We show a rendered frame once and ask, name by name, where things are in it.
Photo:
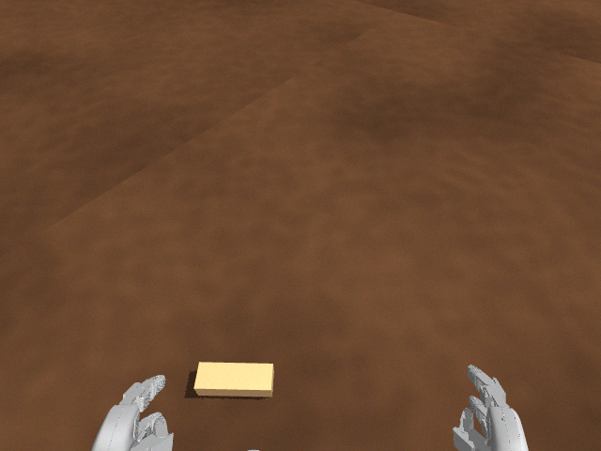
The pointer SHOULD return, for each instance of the left robot hand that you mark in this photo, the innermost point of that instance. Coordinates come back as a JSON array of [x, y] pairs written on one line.
[[121, 429]]

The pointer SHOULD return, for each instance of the carton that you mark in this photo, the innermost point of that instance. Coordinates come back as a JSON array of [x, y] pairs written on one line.
[[234, 379]]

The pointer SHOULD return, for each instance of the right robot hand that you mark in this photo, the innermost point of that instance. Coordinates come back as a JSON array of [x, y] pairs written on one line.
[[501, 424]]

